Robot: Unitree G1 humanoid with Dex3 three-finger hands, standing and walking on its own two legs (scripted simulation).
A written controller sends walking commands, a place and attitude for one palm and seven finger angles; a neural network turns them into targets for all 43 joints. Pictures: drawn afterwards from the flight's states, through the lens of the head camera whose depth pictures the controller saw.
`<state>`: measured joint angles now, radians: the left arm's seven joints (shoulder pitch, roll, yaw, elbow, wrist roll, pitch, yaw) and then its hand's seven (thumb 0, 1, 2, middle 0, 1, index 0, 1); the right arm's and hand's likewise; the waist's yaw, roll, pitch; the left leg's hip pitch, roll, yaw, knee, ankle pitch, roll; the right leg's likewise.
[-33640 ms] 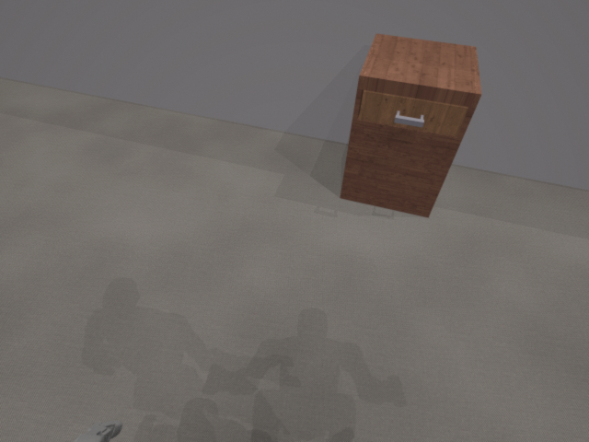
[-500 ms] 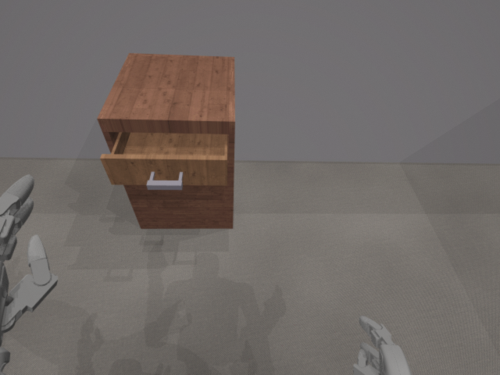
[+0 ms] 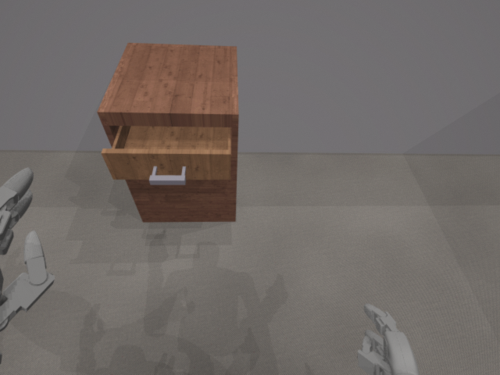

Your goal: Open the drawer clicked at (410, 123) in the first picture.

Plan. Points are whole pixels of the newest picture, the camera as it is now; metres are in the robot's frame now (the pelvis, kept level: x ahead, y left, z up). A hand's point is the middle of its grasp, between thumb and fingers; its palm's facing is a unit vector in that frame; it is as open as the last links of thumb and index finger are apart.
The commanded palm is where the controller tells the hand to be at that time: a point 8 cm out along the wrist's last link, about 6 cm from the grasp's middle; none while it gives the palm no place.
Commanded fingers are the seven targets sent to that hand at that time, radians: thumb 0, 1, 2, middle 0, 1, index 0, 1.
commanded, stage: let the arm hang, fingers relaxed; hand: left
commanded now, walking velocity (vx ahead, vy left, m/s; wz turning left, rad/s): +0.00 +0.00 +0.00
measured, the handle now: (168, 174) +0.69 +0.28 -0.26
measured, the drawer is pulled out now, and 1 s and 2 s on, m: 0.12 0.12 0.12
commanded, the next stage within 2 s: look to check the result in 1.10 s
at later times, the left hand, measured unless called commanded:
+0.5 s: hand out of the picture -0.03 +0.16 -0.17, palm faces +0.04 -0.97 -0.22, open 7.1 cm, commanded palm none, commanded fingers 0.00 0.90 0.90 -0.20 -0.30 -0.20 -0.30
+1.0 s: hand out of the picture -0.03 +0.14 -0.18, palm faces +0.06 -0.98 -0.18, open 7.3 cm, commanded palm none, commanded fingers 0.00 0.90 0.90 -0.20 -0.30 -0.20 -0.30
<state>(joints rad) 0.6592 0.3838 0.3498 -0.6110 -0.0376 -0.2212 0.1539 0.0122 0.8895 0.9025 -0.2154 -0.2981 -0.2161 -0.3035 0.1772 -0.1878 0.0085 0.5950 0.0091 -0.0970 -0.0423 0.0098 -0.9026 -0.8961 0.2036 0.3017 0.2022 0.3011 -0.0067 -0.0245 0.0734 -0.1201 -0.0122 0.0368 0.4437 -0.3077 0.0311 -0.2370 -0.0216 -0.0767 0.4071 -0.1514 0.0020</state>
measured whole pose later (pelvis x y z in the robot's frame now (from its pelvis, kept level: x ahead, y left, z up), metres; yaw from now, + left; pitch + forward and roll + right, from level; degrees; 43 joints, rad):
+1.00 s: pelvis -0.03 -0.03 +0.00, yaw +0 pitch -2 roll +0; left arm 0.29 0.13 0.03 1.12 0.02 0.01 0.04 0.01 0.92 0.90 -0.20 -0.30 -0.21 -0.30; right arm 0.41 -0.07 0.00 1.10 -0.02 0.01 -0.04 0.00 -0.91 -0.90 0.20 0.30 0.20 0.30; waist 0.00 0.00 0.04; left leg -0.15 0.01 0.03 0.45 -0.27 0.00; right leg -0.27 0.00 -0.08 0.42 -0.13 -0.04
